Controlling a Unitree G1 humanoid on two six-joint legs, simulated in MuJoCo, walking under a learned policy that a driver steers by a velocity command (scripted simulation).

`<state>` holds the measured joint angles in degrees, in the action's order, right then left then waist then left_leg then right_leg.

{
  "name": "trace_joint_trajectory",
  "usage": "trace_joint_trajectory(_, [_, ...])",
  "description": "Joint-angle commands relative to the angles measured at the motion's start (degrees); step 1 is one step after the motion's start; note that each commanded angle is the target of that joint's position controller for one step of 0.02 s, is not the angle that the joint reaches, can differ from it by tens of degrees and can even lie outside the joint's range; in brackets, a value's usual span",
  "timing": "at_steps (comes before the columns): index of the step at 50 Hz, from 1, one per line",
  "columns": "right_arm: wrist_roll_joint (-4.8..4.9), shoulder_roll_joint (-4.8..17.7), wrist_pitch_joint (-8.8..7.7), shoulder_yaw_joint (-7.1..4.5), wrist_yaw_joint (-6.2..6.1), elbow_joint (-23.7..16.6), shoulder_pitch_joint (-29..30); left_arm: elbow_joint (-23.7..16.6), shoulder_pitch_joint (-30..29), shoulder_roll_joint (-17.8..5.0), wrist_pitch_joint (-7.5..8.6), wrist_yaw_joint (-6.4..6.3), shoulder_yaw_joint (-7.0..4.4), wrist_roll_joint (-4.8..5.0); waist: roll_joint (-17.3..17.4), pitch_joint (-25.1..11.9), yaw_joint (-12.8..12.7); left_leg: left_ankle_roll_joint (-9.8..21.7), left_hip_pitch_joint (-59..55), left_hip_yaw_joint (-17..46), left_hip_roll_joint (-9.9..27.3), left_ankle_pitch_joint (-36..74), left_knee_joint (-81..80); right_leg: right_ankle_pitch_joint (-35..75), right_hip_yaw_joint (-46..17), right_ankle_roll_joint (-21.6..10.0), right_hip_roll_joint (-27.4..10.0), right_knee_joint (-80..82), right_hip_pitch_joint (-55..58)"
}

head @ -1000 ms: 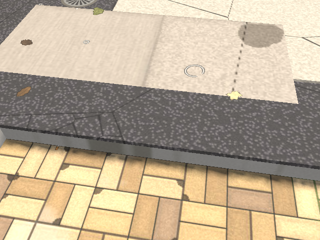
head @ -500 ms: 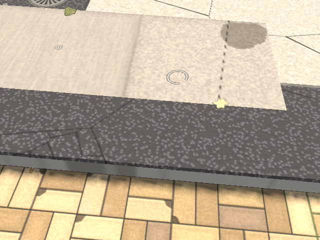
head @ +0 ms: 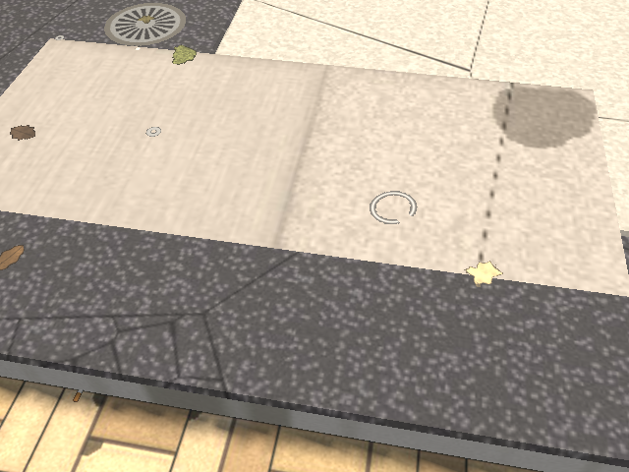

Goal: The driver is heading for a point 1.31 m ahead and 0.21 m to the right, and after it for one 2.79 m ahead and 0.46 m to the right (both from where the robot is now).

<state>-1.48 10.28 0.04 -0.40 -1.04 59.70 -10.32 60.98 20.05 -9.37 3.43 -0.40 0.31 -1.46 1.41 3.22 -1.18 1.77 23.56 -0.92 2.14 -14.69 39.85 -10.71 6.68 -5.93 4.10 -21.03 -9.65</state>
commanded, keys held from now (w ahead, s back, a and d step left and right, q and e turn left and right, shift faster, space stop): no key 0.34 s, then w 0.38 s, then w+e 0.28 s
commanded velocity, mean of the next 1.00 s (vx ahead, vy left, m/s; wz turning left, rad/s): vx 0.24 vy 0.00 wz -0.07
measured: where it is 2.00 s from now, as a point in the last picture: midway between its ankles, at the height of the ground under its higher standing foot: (415, 304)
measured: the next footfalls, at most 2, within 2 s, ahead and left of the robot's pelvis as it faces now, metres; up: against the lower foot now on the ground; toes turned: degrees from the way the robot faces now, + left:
left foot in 0.06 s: +0.10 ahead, +0.12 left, +0.00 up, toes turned +1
left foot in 0.72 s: +0.24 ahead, +0.16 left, +0.00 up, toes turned +4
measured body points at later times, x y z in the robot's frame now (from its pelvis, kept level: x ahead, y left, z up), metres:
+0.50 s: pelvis +0.07 +0.02 -0.01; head +0.06 +0.03 +0.44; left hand +0.06 +0.26 -0.16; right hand +0.09 -0.21 -0.16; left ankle +0.06 +0.12 -0.74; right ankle +0.01 -0.06 -0.74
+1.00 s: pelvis +0.26 +0.09 +0.00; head +0.27 +0.09 +0.45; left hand +0.36 +0.32 -0.15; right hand +0.21 -0.14 -0.14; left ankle +0.20 +0.16 -0.74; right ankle +0.31 -0.05 -0.66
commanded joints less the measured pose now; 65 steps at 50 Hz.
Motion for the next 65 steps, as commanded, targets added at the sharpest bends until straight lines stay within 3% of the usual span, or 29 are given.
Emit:
trace_joint_trajectory(1, [0.18, 2.86, -0.13, -0.12, -0.65, 0.51, -4.68, -1.63, 0.54, -6.43, -0.23, -0.79, -0.62, 0.24, -5.04, -1.68, 1.96, 0.18, -11.33, -0.51, -0.61, 0.82, -7.55, 12.03, -11.61, -5.36, -16.30, 5.14, -5.67])
trace_joint_trajectory(3, [-0.03, 3.83, -1.10, 0.09, -1.21, 1.43, -6.40, -1.38, 1.11, -5.56, -0.33, -1.07, -0.20, 0.43, -1.56, -1.13, 2.79, 0.48, -18.77, 3.29, 2.59, 10.49, -18.97, 8.82, -11.70, -1.57, -14.37, 2.47, -7.64])
trace_joint_trajectory(4, [-0.35, 6.27, -1.81, -0.16, -1.53, 1.77, -8.03, -1.72, 2.64, -5.19, -0.18, -1.02, -0.23, 0.42, 1.27, -1.94, 1.33, 1.04, -21.81, 8.40, 7.91, 20.24, -19.63, 5.68, -10.10, 0.31, -11.87, 0.03, -8.44])
trace_joint_trajectory(5, [0.88, 7.34, -1.69, -0.26, -1.39, 2.26, -4.70, 0.10, 9.31, -0.87, -0.62, -0.92, 0.50, 1.30, 7.34, -1.62, -3.06, 3.79, -17.50, 10.11, 9.34, 22.20, -18.50, -2.32, -7.74, 1.58, -7.83, 3.30, -5.60])
trace_joint_trajectory(7, [1.33, 2.78, -1.72, 0.45, -0.60, 2.37, -4.21, 0.82, 5.02, -4.66, -1.32, -1.50, -0.35, 0.78, 3.02, 0.93, 0.03, 1.70, -12.72, 6.87, 5.26, 15.59, -19.09, 1.41, -8.38, 2.20, -8.27, 3.26, -0.38])
trace_joint_trajectory(8, [2.81, 10.24, -1.44, -2.12, -0.78, 0.41, 1.21, -1.07, -0.31, -9.46, -1.65, -1.43, -1.67, 1.81, 2.34, 1.99, 0.06, 1.00, -11.71, 4.06, 1.16, 13.13, -17.11, 0.83, -6.05, 2.45, -5.63, 2.11, -2.66])
trace_joint_trajectory(12, [2.12, 5.17, -1.11, -1.93, -1.44, 1.35, -1.83, -0.09, 0.42, -5.23, -2.40, -1.26, -1.37, 1.36, -0.10, -1.53, 0.59, 1.86, -14.50, 3.99, 1.53, 17.16, -16.83, 5.90, -6.06, 2.43, -6.20, 1.88, -1.60])
trace_joint_trajectory(17, [1.84, 6.37, -1.12, -2.65, -1.63, 1.13, -0.54, -0.17, -2.01, -5.98, -2.62, -1.60, -2.06, 1.21, -0.86, -4.05, 0.73, 2.33, -15.06, 3.93, 1.67, 19.98, -16.48, 9.94, -6.22, 2.43, -6.65, 0.82, 0.96])
trace_joint_trajectory(18, [0.18, 0.87, -1.12, -0.57, -1.71, 4.06, -6.60, 1.51, 1.63, -1.12, -2.40, -2.14, -0.45, -0.03, -0.31, -7.17, 1.17, 2.16, -17.21, 5.35, 4.35, 13.93, -19.25, 3.71, -7.93, 1.78, -9.57, 2.38, 3.91])
trace_joint_trajectory(21, [0.10, 5.99, -0.64, -2.02, -1.14, 3.58, -4.63, 1.20, 0.66, -6.16, -2.60, -1.75, -1.85, -0.19, -1.68, 1.99, 0.46, 4.41, -9.26, 5.17, 0.91, -14.31, -17.73, -21.08, -9.63, -1.15, -8.00, 1.64, -1.22])
trace_joint_trajectory(23, [0.41, 5.47, -1.11, -1.79, -0.31, 1.70, -1.97, 0.95, 2.69, -7.14, -2.25, -1.22, -2.14, 0.37, -4.11, 7.11, -1.13, 5.00, -1.25, 5.02, -0.17, -18.91, -15.14, -29.33, -15.16, -3.48, -10.99, 5.03, -1.09])
trace_joint_trajectory(25, [-0.26, 3.00, -2.33, -1.28, 0.63, -0.83, 1.76, 2.45, 7.45, -9.62, -1.57, -1.23, -3.11, 0.41, -9.53, 8.79, -2.88, 3.85, 6.44, -1.71, -3.10, -10.72, -5.07, -30.87, -25.35, -7.37, -18.85, 11.59, 5.19])
trace_joint_trajectory(26, [-0.86, 3.42, -2.96, -1.35, 0.95, -2.23, 3.42, 2.86, 8.06, -10.55, -1.25, -1.23, -3.54, 0.19, -10.00, 10.02, -2.97, 3.82, 9.37, -3.01, -1.87, -8.61, -2.73, -26.47, -28.57, -9.30, -22.65, 12.72, 6.93])
trace_joint_trajectory(29, [0.09, 5.38, -4.34, -2.37, 1.75, -4.59, 5.48, 3.07, 8.98, -10.00, 0.17, -0.94, -3.88, -0.67, -6.52, 7.97, -2.96, 3.81, 14.30, -1.06, 0.67, -10.48, 2.51, -10.28, -26.91, -10.10, -24.29, 12.65, 13.77])
trace_joint_trajectory(33, [0.77, 3.25, -4.68, -2.64, 2.61, -5.37, 3.23, 2.61, 5.70, -9.33, 0.96, -0.62, -3.89, -0.06, -6.40, 5.55, -0.04, 2.95, 2.43, -4.45, -1.16, -2.96, -4.29, -0.14, -16.02, -6.05, -18.87, 10.53, 8.28])
trace_joint_trajectory(35, [0.72, 2.60, -4.62, -3.21, 2.52, -2.45, -5.74, 2.01, 2.56, -9.43, 1.15, -0.37, -3.79, 0.78, -5.09, 2.94, 4.66, 3.26, -16.44, -7.54, -5.20, 2.79, -10.44, 8.77, -9.31, -3.20, -14.46, 2.64, -2.64])
trace_joint_trajectory(36, [0.30, 5.00, -4.81, -4.40, 1.91, 0.06, -13.68, 1.99, 2.52, -8.66, 1.53, -0.23, -3.37, 0.68, -1.98, -0.88, 8.02, 4.26, -27.56, -4.88, -4.43, 2.22, -11.99, 14.54, -5.75, -1.45, -11.62, -7.56, -8.07])
trace_joint_trajectory(37, [-0.84, 11.35, -5.11, -6.11, 0.84, 1.21, -23.43, -0.39, 0.39, -5.86, 1.71, 0.16, -2.32, 1.04, 8.36, -5.66, 12.43, 7.75, -36.36, 13.89, 9.73, -11.07, -21.76, 5.54, -0.86, 1.81, -6.07, -26.39, -17.66])
trace_joint_trajectory(38, [-0.86, 15.65, -4.52, -6.76, 0.70, 2.49, -26.84, -2.00, 1.98, -3.79, 1.43, 0.20, -2.13, 0.75, 16.06, -7.06, 10.67, 12.60, -36.85, 35.94, 21.02, -17.79, -31.75, -21.11, -2.19, 1.89, -0.15, -41.66, -27.11])
trace_joint_trajectory(39, [-0.29, 12.03, -3.89, -5.75, 0.58, 0.97, -19.46, -2.11, -0.46, -5.95, 0.67, 0.31, -2.91, -0.37, 5.85, -1.84, 6.77, 11.94, -29.40, 32.19, 20.36, -22.60, -30.68, -17.87, -8.61, 0.28, -5.30, -48.21, -28.59])
trace_joint_trajectory(41, [0.37, 7.46, -4.56, -4.21, 1.10, -2.40, -8.66, -1.87, -0.43, -4.02, 0.68, 1.06, -2.82, 0.16, 0.53, 2.96, 2.09, 8.47, -19.63, 19.52, 15.96, -12.05, -32.52, -7.90, -9.69, -0.23, -8.56, -45.60, -25.92])
trace_joint_trajectory(44, [0.14, 5.04, -6.02, -2.93, 0.46, -1.81, -9.42, -1.57, 1.30, -3.36, -0.69, 1.55, -3.24, -0.57, 1.18, 1.59, 0.08, 6.34, -18.18, 7.47, 12.50, 5.53, -32.88, -2.98, -8.25, 1.12, -8.81, -44.46, -22.94])
trace_joint_trajectory(52, [-0.18, 4.41, -6.69, -2.09, -0.75, -0.14, -16.29, -8.60, -14.15, -1.92, -2.04, 2.37, -3.10, -0.60, 3.08, 3.40, 1.74, 6.71, -23.73, -5.87, 11.28, 24.83, -30.92, 4.58, -2.85, 2.62, -8.44, -35.94, -32.77])
trace_joint_trajectory(54, [-0.81, 4.97, -6.32, -2.13, -1.15, 1.15, -21.67, -10.45, -17.36, -1.61, -2.58, 1.77, -3.22, -1.16, 3.13, 3.29, 3.18, 8.21, -33.05, -4.28, 15.03, 34.92, -26.78, -2.06, -1.52, 1.35, -8.21, -45.07, -42.20])
trace_joint_trajectory(57, [-2.37, 5.33, -5.91, -2.52, -1.33, 3.01, -26.86, -14.48, -24.04, -1.30, -2.40, 0.47, -3.52, -0.59, 2.80, 5.92, 4.60, 9.64, -46.10, -1.99, 19.01, 30.36, -26.32, -13.34, -5.57, -1.20, -8.89, -64.52, -64.80])
trace_joint_trajectory(61, [-4.07, 2.82, -5.88, -1.74, -0.84, 4.03, -27.89, -21.48, -34.06, 0.34, -1.46, -0.86, -2.14, 0.24, -0.84, 11.55, 4.99, 7.28, -48.36, -6.37, 16.93, 31.00, -27.08, -27.97, -3.22, -3.88, -7.86, -76.32, -80.35])
trace_joint_trajectory(63, [-3.14, 1.51, -5.39, -0.64, -1.26, 3.27, -23.22, -27.02, -38.83, 3.30, -0.49, 0.12, 0.75, 0.47, -1.70, 10.00, 2.16, 4.12, -35.32, -14.21, 11.36, 44.65, -29.13, -27.15, 4.48, -4.39, -7.26, -59.61, -62.63])
trace_joint_trajectory(64, [-0.99, 2.03, -4.98, -0.42, -1.69, 0.96, -19.94, -25.52, -32.50, 2.40, -0.22, 1.71, 1.34, 0.62, -5.67, 4.75, -0.09, 5.38, -22.15, -17.27, 8.14, 58.73, -27.84, -14.82, 11.77, -3.53, -3.14, -42.15, -36.19])
trace_joint_trajectory(65, [0.85, 7.93, -5.50, -1.17, -1.84, 0.93, -21.78, -23.89, -24.78, 2.02, -1.08, 2.53, 1.06, 1.28, -2.49, -1.80, -2.19, 7.34, -15.80, -13.17, 13.20, 73.74, -21.76, -6.85, 10.13, -3.28, -0.51, -36.90, -15.33])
